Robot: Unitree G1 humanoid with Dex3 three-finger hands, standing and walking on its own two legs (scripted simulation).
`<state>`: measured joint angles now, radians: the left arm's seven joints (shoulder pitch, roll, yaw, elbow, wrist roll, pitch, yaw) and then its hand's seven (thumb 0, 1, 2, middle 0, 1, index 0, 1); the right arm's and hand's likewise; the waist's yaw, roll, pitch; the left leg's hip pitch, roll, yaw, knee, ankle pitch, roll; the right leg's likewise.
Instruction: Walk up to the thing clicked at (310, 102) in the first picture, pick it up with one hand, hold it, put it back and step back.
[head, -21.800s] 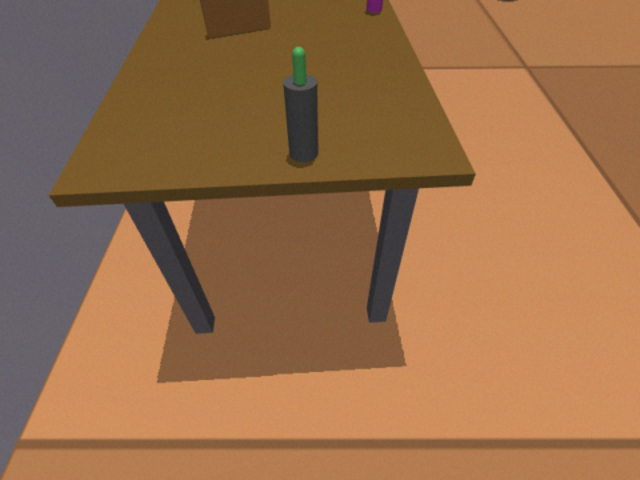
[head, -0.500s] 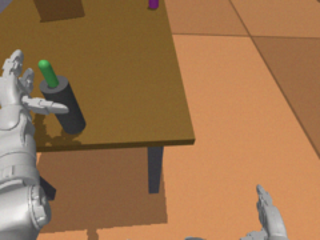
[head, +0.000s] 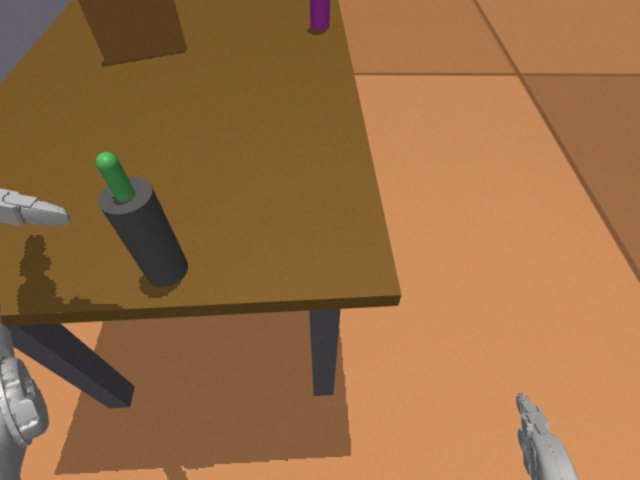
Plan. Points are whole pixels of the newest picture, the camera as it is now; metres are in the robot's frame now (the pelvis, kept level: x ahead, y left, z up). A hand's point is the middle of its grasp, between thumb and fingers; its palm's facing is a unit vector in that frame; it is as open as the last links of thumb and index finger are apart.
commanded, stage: sink last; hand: left
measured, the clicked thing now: (140, 222) +0.41 +0.23 +0.10
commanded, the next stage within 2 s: home in 0.90 s
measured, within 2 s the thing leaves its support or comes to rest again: neither
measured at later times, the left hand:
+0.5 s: hand (11, 370) +0.20 +0.26 +0.16, palm faces +0.42 -0.81 -0.40, open 17.5 cm
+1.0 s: hand (11, 431) +0.16 +0.25 +0.15, palm faces +0.42 -0.79 -0.44, open 17.5 cm
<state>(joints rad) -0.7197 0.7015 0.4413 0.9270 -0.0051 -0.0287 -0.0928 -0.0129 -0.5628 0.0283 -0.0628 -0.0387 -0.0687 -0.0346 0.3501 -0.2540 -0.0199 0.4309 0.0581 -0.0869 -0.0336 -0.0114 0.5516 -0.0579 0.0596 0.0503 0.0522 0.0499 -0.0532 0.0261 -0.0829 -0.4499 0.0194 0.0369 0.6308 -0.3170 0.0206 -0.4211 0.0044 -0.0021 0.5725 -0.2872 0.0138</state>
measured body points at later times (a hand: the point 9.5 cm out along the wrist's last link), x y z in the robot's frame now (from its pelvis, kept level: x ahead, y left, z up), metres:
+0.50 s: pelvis +0.00 -0.01 +0.01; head +0.00 -0.03 +0.46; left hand +0.17 +0.30 +0.19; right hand +0.17 -0.26 -0.08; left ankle +0.00 +0.10 -0.73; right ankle +0.00 -0.13 -0.73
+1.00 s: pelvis -0.01 -0.03 +0.01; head -0.02 -0.05 +0.46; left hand +0.13 +0.29 +0.17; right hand +0.15 -0.28 -0.07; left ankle +0.00 +0.10 -0.73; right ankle +0.00 -0.13 -0.73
